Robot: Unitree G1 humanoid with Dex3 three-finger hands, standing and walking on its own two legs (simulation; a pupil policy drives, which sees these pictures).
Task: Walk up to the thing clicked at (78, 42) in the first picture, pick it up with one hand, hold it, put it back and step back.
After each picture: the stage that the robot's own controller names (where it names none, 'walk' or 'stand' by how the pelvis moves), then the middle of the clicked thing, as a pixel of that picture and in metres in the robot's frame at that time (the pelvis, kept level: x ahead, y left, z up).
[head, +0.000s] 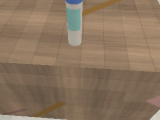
stand; (74, 21) +0.67 +0.05 +0.05
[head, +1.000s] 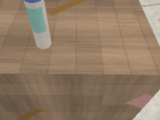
rise first; (39, 21) +0.59 +0.21 +0.07
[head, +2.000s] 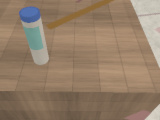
stand; (36, 39) +0.54 +0.21 +0.05
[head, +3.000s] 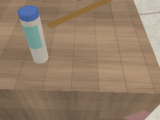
stand; (35, 37) +0.54 +0.21 +0.04
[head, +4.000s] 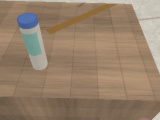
stand; (34, 44) +0.52 +0.21 +0.04
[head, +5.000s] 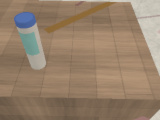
stand; (32, 44) +0.52 +0.22 +0.04
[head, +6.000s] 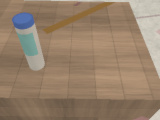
stand; (31, 44) +0.52 +0.22 +0.04
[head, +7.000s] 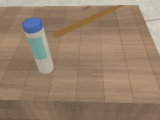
rise first; (40, 48) +0.51 +0.22 +0.05
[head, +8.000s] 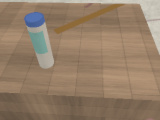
go down; (41, 43) +0.53 +0.22 +0.05
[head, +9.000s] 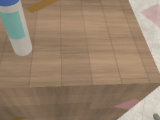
go down; (15, 26) +0.53 +0.20 +0.07
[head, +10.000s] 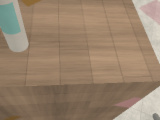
go down; (10, 19) +0.52 +0.21 +0.09
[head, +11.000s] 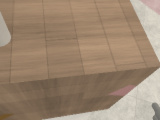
close in; out of the picture +0.53 +0.23 +0.12
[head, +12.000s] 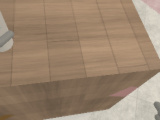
lift; out of the picture +0.50 +0.22 +0.12
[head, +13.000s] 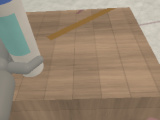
lift; (18, 36) +0.33 +0.16 +0.27
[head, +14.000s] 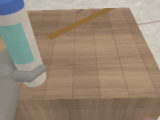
hold; (22, 46) +0.33 +0.17 +0.23
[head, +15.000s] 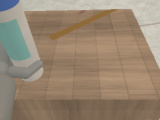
hold; (18, 42) +0.33 +0.17 +0.25
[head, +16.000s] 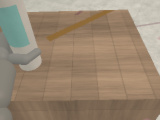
crouch; (18, 30) +0.37 +0.18 +0.26
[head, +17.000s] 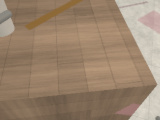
lower; out of the picture +0.50 +0.22 +0.27
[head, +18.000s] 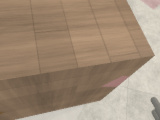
lower; out of the picture +0.54 +0.23 +0.14
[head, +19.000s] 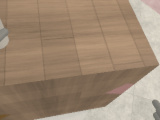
lower; out of the picture +0.51 +0.22 +0.12
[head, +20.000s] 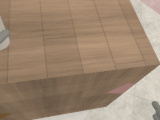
lower; out of the picture +0.51 +0.22 +0.12
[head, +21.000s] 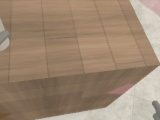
lower; out of the picture +0.51 +0.22 +0.12
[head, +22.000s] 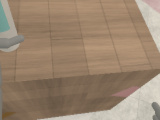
open; out of the picture +0.50 +0.20 +0.12
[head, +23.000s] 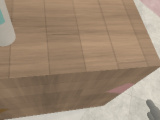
sink last; out of the picture +0.51 +0.20 +0.12
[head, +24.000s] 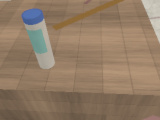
sink last; (40, 42) +0.51 +0.21 +0.09
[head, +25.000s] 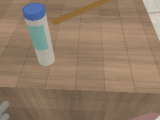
stand; (41, 38) +0.50 +0.19 +0.08
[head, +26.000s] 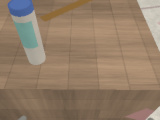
stand; (30, 35) +0.49 +0.21 +0.10
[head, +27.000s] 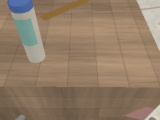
stand; (29, 33) +0.50 +0.21 +0.11
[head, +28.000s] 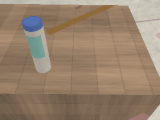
stand; (38, 47) +0.52 +0.20 +0.05
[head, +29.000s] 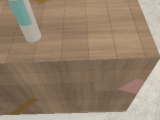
walk; (24, 14) +0.60 +0.25 +0.09
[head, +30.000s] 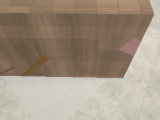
walk; out of the picture +0.88 +0.20 +0.07
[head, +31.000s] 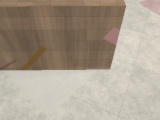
stand; out of the picture +1.14 +0.27 +0.06
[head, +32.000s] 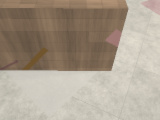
stand; out of the picture +1.13 +0.25 +0.04
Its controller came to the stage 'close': yes
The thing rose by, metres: 0.22
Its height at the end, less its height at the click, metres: +0.00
